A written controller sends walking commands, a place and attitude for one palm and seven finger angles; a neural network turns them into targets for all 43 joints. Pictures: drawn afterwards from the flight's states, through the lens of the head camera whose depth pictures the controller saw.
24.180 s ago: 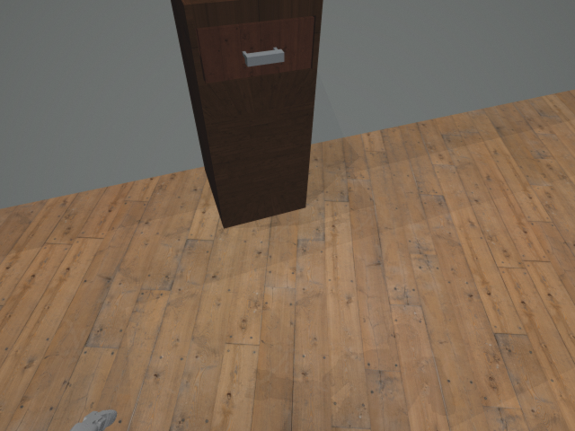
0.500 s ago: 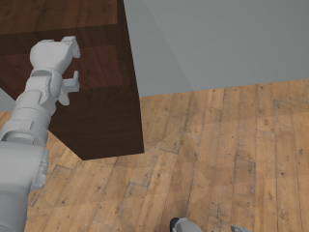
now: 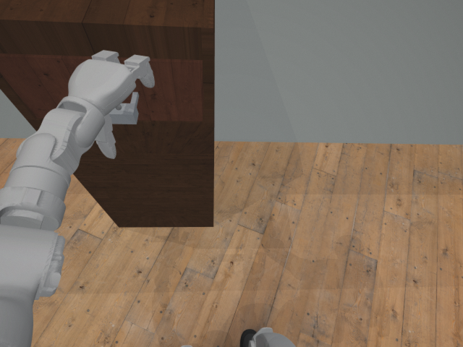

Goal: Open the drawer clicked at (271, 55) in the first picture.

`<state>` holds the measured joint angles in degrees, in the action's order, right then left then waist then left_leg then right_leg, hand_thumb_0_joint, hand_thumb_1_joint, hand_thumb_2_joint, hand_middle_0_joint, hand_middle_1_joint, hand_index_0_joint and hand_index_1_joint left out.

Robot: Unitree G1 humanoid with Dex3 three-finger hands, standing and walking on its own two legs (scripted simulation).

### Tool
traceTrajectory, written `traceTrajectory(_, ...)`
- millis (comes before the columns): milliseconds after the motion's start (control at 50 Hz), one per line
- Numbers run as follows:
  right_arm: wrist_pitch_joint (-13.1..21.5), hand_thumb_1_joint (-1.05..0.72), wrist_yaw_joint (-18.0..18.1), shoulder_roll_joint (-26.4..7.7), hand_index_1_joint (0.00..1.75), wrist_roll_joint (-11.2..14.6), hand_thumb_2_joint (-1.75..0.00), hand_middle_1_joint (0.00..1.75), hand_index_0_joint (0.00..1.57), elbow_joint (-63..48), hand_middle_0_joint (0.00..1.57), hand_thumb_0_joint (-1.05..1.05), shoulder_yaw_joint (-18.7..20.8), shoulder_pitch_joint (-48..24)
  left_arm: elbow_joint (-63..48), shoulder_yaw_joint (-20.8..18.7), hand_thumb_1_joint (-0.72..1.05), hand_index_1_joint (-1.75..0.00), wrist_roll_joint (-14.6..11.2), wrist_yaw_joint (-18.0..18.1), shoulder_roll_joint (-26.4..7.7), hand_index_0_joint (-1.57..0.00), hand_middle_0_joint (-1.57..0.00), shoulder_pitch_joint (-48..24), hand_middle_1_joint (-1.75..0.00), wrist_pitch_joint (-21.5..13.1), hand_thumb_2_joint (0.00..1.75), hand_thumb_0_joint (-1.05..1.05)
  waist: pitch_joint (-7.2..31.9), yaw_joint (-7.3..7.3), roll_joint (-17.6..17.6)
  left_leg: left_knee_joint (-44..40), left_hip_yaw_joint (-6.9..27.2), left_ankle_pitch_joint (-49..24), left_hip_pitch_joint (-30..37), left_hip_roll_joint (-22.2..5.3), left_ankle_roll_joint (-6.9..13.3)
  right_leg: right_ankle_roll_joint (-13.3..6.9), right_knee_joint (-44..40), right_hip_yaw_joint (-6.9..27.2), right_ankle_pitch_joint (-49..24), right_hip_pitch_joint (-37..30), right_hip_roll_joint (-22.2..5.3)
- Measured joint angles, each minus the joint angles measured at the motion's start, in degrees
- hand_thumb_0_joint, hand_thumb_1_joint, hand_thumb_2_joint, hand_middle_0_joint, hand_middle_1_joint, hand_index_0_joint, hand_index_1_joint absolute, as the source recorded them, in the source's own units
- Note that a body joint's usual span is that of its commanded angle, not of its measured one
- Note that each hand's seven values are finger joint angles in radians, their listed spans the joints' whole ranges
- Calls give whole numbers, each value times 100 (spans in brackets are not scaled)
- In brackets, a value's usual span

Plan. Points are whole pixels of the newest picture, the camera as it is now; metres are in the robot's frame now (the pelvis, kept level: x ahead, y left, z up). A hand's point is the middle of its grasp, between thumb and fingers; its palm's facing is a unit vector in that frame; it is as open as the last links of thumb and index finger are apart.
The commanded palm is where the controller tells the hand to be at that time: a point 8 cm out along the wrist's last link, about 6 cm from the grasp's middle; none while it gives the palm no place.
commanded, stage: lift the fingers back up to retry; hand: left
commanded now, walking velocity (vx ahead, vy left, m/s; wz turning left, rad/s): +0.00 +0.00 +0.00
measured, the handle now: (106, 104) +0.56 +0.22 +0.04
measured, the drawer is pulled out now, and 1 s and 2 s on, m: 0.00 0.00 0.00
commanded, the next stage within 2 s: re-aim the fingers above the handle in 0.66 s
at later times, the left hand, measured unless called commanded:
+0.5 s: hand (98, 89) +0.51 +0.20 +0.12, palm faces -0.06 +0.02 -1.00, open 13.5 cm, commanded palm +0.50 +0.24 +0.15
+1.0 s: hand (104, 96) +0.52 +0.20 +0.10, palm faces +0.05 -0.02 -1.00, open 13.5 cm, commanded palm +0.50 +0.25 +0.16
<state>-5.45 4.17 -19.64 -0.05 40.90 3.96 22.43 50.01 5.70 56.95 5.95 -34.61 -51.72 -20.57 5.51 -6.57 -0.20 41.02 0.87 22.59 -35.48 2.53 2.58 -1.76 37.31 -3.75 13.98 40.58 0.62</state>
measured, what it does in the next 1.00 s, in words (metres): stands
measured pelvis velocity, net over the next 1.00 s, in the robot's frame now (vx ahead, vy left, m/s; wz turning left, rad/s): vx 0.00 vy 0.00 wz -0.04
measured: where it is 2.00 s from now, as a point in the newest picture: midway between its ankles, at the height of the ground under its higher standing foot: outside the picture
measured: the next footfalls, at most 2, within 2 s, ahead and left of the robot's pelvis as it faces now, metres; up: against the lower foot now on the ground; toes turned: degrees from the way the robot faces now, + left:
none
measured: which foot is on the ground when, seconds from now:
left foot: down 0.00-1.00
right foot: down 0.00-1.00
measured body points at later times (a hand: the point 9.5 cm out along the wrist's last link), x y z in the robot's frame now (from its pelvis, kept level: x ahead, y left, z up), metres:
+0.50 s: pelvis -0.03 +0.00 +0.01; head +0.06 -0.03 +0.45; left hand +0.50 +0.20 +0.18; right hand +0.01 -0.27 -0.13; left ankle -0.04 +0.09 -0.71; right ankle +0.03 -0.11 -0.71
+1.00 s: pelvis +0.00 +0.00 +0.00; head +0.09 -0.01 +0.44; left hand +0.51 +0.20 +0.16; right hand +0.02 -0.27 -0.13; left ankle -0.04 +0.09 -0.71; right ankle +0.03 -0.11 -0.71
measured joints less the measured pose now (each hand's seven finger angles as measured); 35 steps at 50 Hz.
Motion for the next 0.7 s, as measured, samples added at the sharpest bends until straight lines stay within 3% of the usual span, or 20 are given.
traceTrajectory(60, -55, -91, -111, 61, 30, -65, -90, 29, 20, -87, 20, 1, -72, -141, 160, -250, -49, -120, 150, 666, 98, -32, -46, -2, -127, 78, 30, 0, 83, -61, -74, 106, -86, 99, -62, -25, 26, 18, 113, 81, 64, 98, 33)
traceTrajectory(100, -116, -91, -206, 131, 30, -71, -90, 29, 20, -92, 20, 1, -156, -273, 307, -117, -49, -120, 352, 1130, 243, -32, -52, -41, -129, 429, 30, 0, 84, -17, -155, 121, -135, 111, -65, -26, 45, 42, 138, 129, 63, 119, 37)
traceTrajectory(160, -234, -91, -298, 287, 30, -41, -90, 29, 20, -79, 20, 1, -331, -558, 575, -55, -49, -124, 449, 1440, 471, -34, -54, -157, -128, 951, 30, 0, 48, 48, -266, 30, -224, 45, -3, -17, 73, 71, 81, 219, -12, 95, 38)
traceTrajectory(240, -347, -91, -254, 555, 30, 69, -90, 29, 20, -105, 20, 1, -560, -925, 1088, 13, -49, -130, 459, 1263, 652, -38, -51, -481, -126, 1661, 30, 0, -32, 27, -369, -234, -333, -122, 225, 0, 84, 94, -115, 335, -174, -75, 34)
traceTrajectory(300, -380, -91, -126, 714, 30, 172, -89, 30, 20, -198, 20, 1, -725, -1077, 1459, -50, -49, -131, 409, 914, 622, -39, -48, -687, -125, 1917, 30, 0, -101, -49, -387, -450, -417, -248, 435, 0, 81, 97, -271, 423, -296, -236, 48)
traceTrajectory(420, -262, -91, 149, 711, 31, 293, -89, 30, 21, -446, 21, 1, -852, -983, 1710, -336, -49, -126, 360, 241, 171, -40, -39, -864, -122, 1739, 30, 0, -242, -187, -285, -636, -504, -391, 608, -32, 42, 55, -413, 507, -447, -361, 92)
traceTrajectory(580, -15, -91, 233, 192, 30, 238, -89, 30, 20, -371, 21, 1, -458, -386, 1687, -505, -49, -122, 446, -19, -724, -34, -33, -702, -121, 1338, 30, 0, -321, -101, -170, -375, -391, -326, 225, -74, -9, -7, -257, 381, -403, -55, 110)
traceTrajectory(640, 62, -91, 217, 62, 30, 212, -89, 30, 20, -222, 21, 1, -261, -110, 1539, -286, -49, -121, 324, -192, -822, -33, -32, -625, -120, 1157, 30, 0, -319, -24, -130, -272, -262, -285, 70, -67, -20, -22, -216, 253, -349, 32, 87)
traceTrajectory(700, 92, -91, 173, 17, 30, 159, -89, 30, 20, -40, 20, 1, -114, 103, 1140, -92, -49, -121, 149, -352, -681, -32, -32, -502, -120, 854, 30, 0, -266, 49, -69, -216, -135, -241, -4, -52, -28, -34, -205, 129, -282, 46, 60)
